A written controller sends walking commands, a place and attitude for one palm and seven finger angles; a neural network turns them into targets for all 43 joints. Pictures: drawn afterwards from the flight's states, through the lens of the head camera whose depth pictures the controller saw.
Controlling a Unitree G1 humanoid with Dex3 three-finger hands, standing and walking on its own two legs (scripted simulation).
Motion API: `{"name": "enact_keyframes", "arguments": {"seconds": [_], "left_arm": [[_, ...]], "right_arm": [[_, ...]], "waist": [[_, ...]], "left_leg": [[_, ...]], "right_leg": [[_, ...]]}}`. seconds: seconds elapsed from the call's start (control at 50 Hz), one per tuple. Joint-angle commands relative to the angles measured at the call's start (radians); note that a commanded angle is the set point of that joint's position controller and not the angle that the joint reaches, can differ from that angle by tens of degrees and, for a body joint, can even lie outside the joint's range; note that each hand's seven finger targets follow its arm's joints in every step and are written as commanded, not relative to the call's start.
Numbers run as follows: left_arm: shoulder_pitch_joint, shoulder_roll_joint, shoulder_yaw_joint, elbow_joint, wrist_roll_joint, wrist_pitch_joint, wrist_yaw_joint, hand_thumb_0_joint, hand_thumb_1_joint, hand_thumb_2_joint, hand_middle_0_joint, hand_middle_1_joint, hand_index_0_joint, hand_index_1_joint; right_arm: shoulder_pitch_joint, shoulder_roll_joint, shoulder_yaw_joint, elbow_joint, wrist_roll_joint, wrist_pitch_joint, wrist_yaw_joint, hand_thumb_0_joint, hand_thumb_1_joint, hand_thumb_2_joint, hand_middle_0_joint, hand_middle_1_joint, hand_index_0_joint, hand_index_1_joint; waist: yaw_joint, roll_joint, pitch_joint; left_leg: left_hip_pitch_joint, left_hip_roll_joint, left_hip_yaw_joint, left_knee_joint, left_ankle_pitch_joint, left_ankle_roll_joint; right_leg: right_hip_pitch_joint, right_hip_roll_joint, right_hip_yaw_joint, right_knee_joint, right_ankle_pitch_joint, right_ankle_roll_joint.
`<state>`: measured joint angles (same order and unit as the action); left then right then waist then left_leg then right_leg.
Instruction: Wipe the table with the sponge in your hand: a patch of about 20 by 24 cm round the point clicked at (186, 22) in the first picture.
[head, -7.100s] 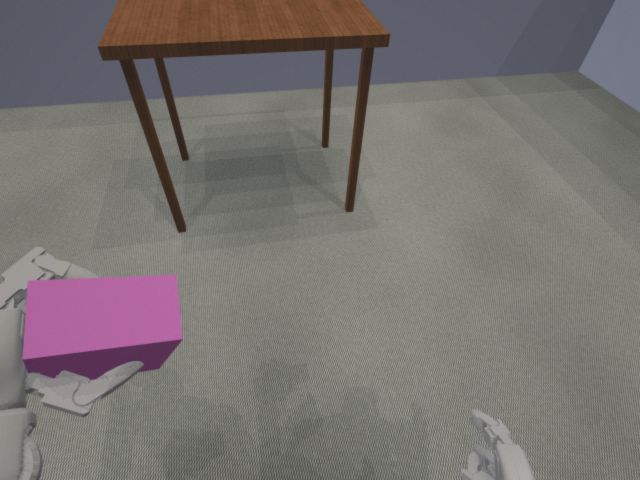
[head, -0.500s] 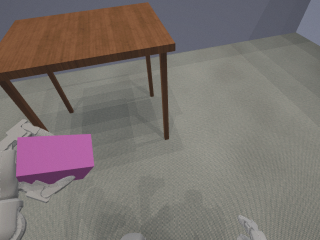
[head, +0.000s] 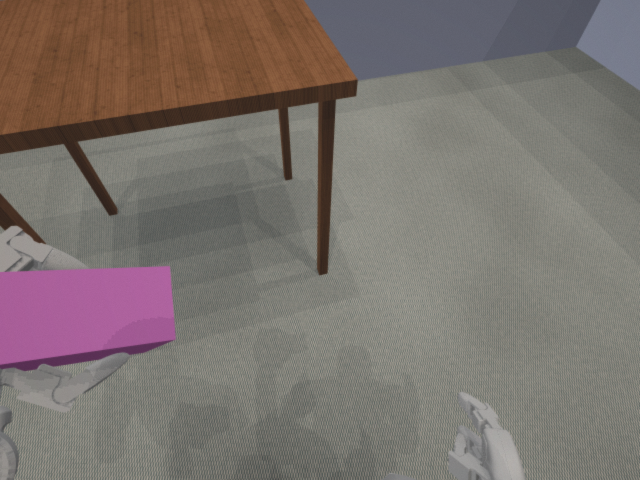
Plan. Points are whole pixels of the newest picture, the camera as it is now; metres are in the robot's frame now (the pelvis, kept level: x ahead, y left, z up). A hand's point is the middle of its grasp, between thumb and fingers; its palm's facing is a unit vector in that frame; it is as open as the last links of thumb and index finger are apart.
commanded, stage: take the last steps up to it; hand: left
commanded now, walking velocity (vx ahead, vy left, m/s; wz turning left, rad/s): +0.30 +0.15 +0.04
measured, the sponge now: (110, 318) +0.23 +0.21 +0.15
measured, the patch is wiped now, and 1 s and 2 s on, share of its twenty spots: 0.00 0.00 0.00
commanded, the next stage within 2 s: come to a stop and stand still in 1.82 s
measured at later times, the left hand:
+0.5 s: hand (46, 201) +0.34 +0.31 +0.18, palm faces +0.40 -0.79 -0.47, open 10.3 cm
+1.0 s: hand (57, 150) +0.43 +0.34 +0.17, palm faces +0.39 -0.80 -0.46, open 10.3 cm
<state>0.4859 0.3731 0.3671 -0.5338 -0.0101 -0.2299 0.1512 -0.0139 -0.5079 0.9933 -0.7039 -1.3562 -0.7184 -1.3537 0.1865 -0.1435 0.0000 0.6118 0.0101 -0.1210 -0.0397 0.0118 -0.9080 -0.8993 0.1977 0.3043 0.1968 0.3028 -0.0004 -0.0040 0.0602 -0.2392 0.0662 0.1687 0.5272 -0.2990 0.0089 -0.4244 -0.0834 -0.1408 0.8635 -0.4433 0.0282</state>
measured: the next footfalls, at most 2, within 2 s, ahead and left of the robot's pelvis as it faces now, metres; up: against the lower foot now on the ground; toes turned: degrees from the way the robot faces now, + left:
right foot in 0.08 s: +0.09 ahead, -0.10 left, +0.00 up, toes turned -10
left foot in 0.40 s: +0.20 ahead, +0.20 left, +0.00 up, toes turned +10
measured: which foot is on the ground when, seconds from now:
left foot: down 0.00-0.08, up 0.10-0.38, down 0.40-0.70, up 0.72-1.00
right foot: up 0.00-0.06, down 0.08-0.40, up 0.42-0.68, down 0.70-1.00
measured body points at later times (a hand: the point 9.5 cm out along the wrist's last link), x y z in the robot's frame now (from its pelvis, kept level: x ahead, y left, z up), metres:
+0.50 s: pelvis +0.11 +0.07 -0.01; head +0.16 +0.08 +0.43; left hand +0.32 +0.35 +0.20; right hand +0.29 -0.18 -0.09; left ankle +0.16 +0.20 -0.73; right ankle +0.05 -0.06 -0.67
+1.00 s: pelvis +0.22 +0.11 +0.00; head +0.27 +0.10 +0.45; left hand +0.40 +0.38 +0.20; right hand +0.39 -0.15 -0.09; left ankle +0.28 +0.26 -0.72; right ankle +0.19 -0.02 -0.73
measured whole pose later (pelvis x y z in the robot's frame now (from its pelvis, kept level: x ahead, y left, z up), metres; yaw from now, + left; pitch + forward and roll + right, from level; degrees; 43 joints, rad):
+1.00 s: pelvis +0.22 +0.11 +0.00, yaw +1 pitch +0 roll +3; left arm 0.51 0.35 0.36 -0.54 0.00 -0.25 0.15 -0.01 -0.51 1.00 -0.70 -1.36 -0.72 -1.35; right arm 0.20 -0.25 -0.05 0.61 0.00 -0.07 -0.05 0.01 -0.91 -0.90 0.20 0.30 0.20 0.30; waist 0.01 -0.03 0.10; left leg -0.39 0.08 0.14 0.61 -0.26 -0.01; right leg -0.20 -0.15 -0.16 0.55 -0.34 0.03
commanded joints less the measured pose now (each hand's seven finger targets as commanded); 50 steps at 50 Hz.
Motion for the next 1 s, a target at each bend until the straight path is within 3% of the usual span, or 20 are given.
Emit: {"name": "enact_keyframes", "arguments": {"seconds": [0.0,0.04,0.06,0.08,0.14,0.2,0.34,0.36,0.38,0.4,0.44,0.52,0.64,0.66,0.68,0.7,0.76,0.84,0.94,0.98], "left_arm": [[-0.009,0.161,0.125,-0.185,-0.016,-0.056,0.024,0.000,0.100,1.300,-1.200,-1.600,-1.200,-1.600],[-0.035,0.172,0.135,-0.115,-0.009,-0.047,0.018,0.000,0.100,1.300,-1.200,-1.600,-1.200,-1.600],[-0.046,0.207,0.164,-0.087,-0.009,-0.048,0.018,0.000,0.100,1.300,-1.200,-1.600,-1.200,-1.600],[-0.049,0.186,0.167,-0.028,-0.032,-0.045,0.011,0.000,0.100,1.300,-1.200,-1.600,-1.200,-1.600],[-0.057,0.179,0.151,-0.092,-0.026,-0.083,-0.002,0.000,0.100,1.300,-1.200,-1.600,-1.200,-1.600],[-0.091,0.178,0.124,-0.201,-0.007,-0.107,0.007,0.000,0.100,1.300,-1.200,-1.600,-1.200,-1.600],[-0.063,0.195,0.160,-0.289,-0.004,-0.091,0.045,0.000,0.100,1.300,-1.200,-1.600,-1.200,-1.600],[-0.075,0.192,0.159,-0.301,-0.007,-0.101,0.045,0.000,0.100,1.300,-1.200,-1.600,-1.200,-1.600],[-0.060,0.166,0.141,-0.296,-0.009,-0.102,0.042,0.000,0.100,1.300,-1.200,-1.600,-1.200,-1.600],[-0.066,0.177,0.143,-0.254,-0.005,-0.106,0.042,0.000,0.100,1.300,-1.200,-1.600,-1.200,-1.600],[-0.053,0.217,0.184,-0.191,-0.019,-0.098,0.027,0.000,0.100,1.300,-1.200,-1.600,-1.200,-1.600],[-0.011,0.156,0.134,-0.276,-0.027,-0.102,0.010,0.000,0.100,1.300,-1.200,-1.600,-1.200,-1.600],[-0.012,0.162,0.131,-0.161,-0.022,-0.050,0.018,0.000,0.100,1.300,-1.200,-1.600,-1.200,-1.600],[-0.041,0.181,0.141,-0.136,-0.011,-0.046,0.019,0.000,0.100,1.300,-1.200,-1.600,-1.200,-1.600],[-0.055,0.219,0.166,-0.103,-0.010,-0.039,0.022,0.000,0.100,1.300,-1.200,-1.600,-1.200,-1.600],[-0.099,0.217,0.176,-0.075,-0.036,-0.037,0.021,0.000,0.100,1.300,-1.200,-1.600,-1.200,-1.600],[-0.093,0.193,0.154,-0.085,-0.025,-0.075,0.003,0.000,0.100,1.300,-1.200,-1.600,-1.200,-1.600],[-0.079,0.166,0.116,-0.149,-0.007,-0.098,0.010,0.000,0.100,1.300,-1.200,-1.600,-1.200,-1.600],[-0.058,0.189,0.145,-0.239,-0.009,-0.082,0.042,0.000,0.100,1.300,-1.200,-1.600,-1.200,-1.600],[-0.079,0.184,0.136,-0.252,-0.010,-0.085,0.042,0.000,0.100,1.300,-1.200,-1.600,-1.200,-1.600]], "right_arm": [[-0.052,-0.164,-0.050,-0.115,-0.006,-0.035,-0.023,0.000,-0.900,-0.900,0.200,0.300,0.200,0.300],[-0.054,-0.154,-0.053,-0.111,-0.001,-0.010,-0.024,0.000,-0.900,-0.900,0.200,0.300,0.200,0.300],[-0.072,-0.138,-0.051,-0.135,-0.002,-0.001,-0.019,0.000,-0.900,-0.900,0.200,0.300,0.200,0.300],[-0.071,-0.162,-0.061,-0.134,-0.001,0.005,-0.008,0.000,-0.900,-0.900,0.200,0.300,0.200,0.300],[-0.087,-0.148,-0.043,-0.101,-0.005,0.031,0.003,0.000,-0.900,-0.900,0.200,0.300,0.200,0.300],[-0.104,-0.145,-0.042,-0.118,-0.010,0.033,0.001,0.000,-0.900,-0.900,0.200,0.300,0.200,0.300],[-0.052,-0.142,-0.073,-0.159,-0.014,0.002,-0.025,0.000,-0.900,-0.900,0.200,0.300,0.200,0.300],[-0.024,-0.162,-0.087,-0.159,-0.007,0.000,-0.029,0.000,-0.900,-0.900,0.200,0.300,0.200,0.300],[-0.020,-0.194,-0.104,-0.165,0.000,-0.001,-0.025,0.000,-0.900,-0.900,0.200,0.300,0.200,0.300],[-0.007,-0.191,-0.099,-0.176,0.003,-0.007,-0.014,0.000,-0.900,-0.900,0.200,0.300,0.200,0.300],[-0.037,-0.178,-0.095,-0.147,0.008,-0.012,-0.014,0.000,-0.900,-0.900,0.200,0.300,0.200,0.300],[-0.056,-0.159,-0.075,-0.128,0.011,-0.037,-0.006,0.000,-0.900,-0.900,0.200,0.300,0.200,0.300],[-0.053,-0.161,-0.052,-0.121,0.005,-0.029,-0.029,0.000,-0.900,-0.900,0.200,0.300,0.200,0.300],[-0.045,-0.149,-0.051,-0.119,0.002,-0.019,-0.031,0.000,-0.900,-0.900,0.200,0.300,0.200,0.300],[-0.048,-0.125,-0.043,-0.134,-0.001,-0.010,-0.029,0.000,-0.900,-0.900,0.200,0.300,0.200,0.300],[-0.076,-0.154,-0.051,-0.132,-0.002,-0.016,-0.020,0.000,-0.900,-0.900,0.200,0.300,0.200,0.300],[-0.075,-0.143,-0.038,-0.089,-0.007,0.004,-0.012,0.000,-0.900,-0.900,0.200,0.300,0.200,0.300],[-0.071,-0.137,-0.040,-0.116,-0.012,0.016,-0.007,0.000,-0.900,-0.900,0.200,0.300,0.200,0.300],[-0.058,-0.125,-0.057,-0.161,-0.017,0.003,-0.018,0.000,-0.900,-0.900,0.200,0.300,0.200,0.300],[-0.029,-0.148,-0.075,-0.168,-0.007,0.001,-0.029,0.000,-0.900,-0.900,0.200,0.300,0.200,0.300]], "waist": [[0.004,0.196,-0.159],[0.012,-0.038,-0.200],[0.013,-0.289,-0.187],[0.013,-0.304,-0.177],[0.005,-0.121,-0.086],[-0.004,-0.126,-0.118],[0.000,-0.054,-0.211],[-0.021,0.097,-0.251],[-0.021,0.335,-0.268],[-0.018,0.305,-0.248],[-0.015,0.267,-0.216],[0.004,0.250,-0.176],[0.014,0.129,-0.186],[0.012,-0.017,-0.178],[0.012,-0.281,-0.176],[0.022,-0.318,-0.132],[0.006,-0.127,-0.092],[0.003,-0.141,-0.136],[0.019,-0.153,-0.185],[-0.005,-0.015,-0.195]], "left_leg": [[0.032,0.180,-0.143,-0.087,0.235,0.113],[-0.173,0.097,-0.060,0.235,0.116,0.064],[-0.433,-0.036,-0.016,0.496,-0.153,0.009],[-0.495,-0.025,-0.143,0.668,-0.215,-0.011],[-0.531,0.047,-0.203,0.769,-0.089,-0.040],[-0.374,0.075,-0.162,0.479,-0.064,-0.031],[0.080,-0.051,0.060,-0.078,0.140,-0.016],[0.211,0.003,-0.014,-0.106,0.171,0.012],[0.352,0.218,-0.309,-0.123,0.360,0.097],[0.307,0.320,-0.508,-0.177,0.445,0.191],[0.216,0.343,-0.507,-0.194,0.229,0.270],[0.068,0.229,-0.253,-0.200,0.218,0.197],[-0.087,0.161,-0.131,-0.040,0.032,0.092],[-0.202,0.100,-0.081,0.136,-0.054,0.060],[-0.410,-0.034,-0.021,0.406,-0.195,0.011],[-0.492,-0.029,-0.132,0.603,-0.205,-0.015],[-0.519,0.029,-0.198,0.738,-0.077,-0.042],[-0.321,0.039,-0.094,0.351,-0.026,-0.027],[-0.047,-0.053,0.045,-0.007,0.086,-0.016],[0.121,-0.031,0.017,-0.114,0.128,-0.003]], "right_leg": [[0.201,0.046,-0.066,-0.306,0.111,-0.008],[0.439,-0.093,0.140,-0.466,0.210,-0.078],[0.555,-0.319,0.558,-0.536,0.349,-0.191],[0.521,-0.406,0.678,-0.583,0.285,-0.223],[0.406,-0.349,0.401,-0.566,0.375,-0.206],[0.327,-0.291,0.181,-0.514,0.588,-0.161],[0.278,-0.167,0.068,-0.289,0.474,-0.086],[0.194,-0.128,0.035,-0.103,0.431,-0.056],[-0.043,-0.010,-0.026,0.146,-0.015,-0.004],[-0.136,0.045,0.044,0.340,-0.243,-0.011],[-0.240,-0.032,0.118,0.438,-0.161,-0.006],[-0.116,-0.036,0.043,0.174,-0.025,0.005],[0.276,0.018,-0.031,-0.354,0.135,-0.007],[0.356,-0.090,0.138,-0.461,0.109,-0.057],[0.457,-0.311,0.541,-0.563,0.154,-0.169],[0.433,-0.406,0.675,-0.618,0.167,-0.207],[0.392,-0.333,0.387,-0.557,0.424,-0.189],[0.358,-0.261,0.130,-0.492,0.661,-0.147],[0.336,-0.213,0.109,-0.422,0.501,-0.119],[0.250,-0.165,0.079,-0.264,0.380,-0.083]]}}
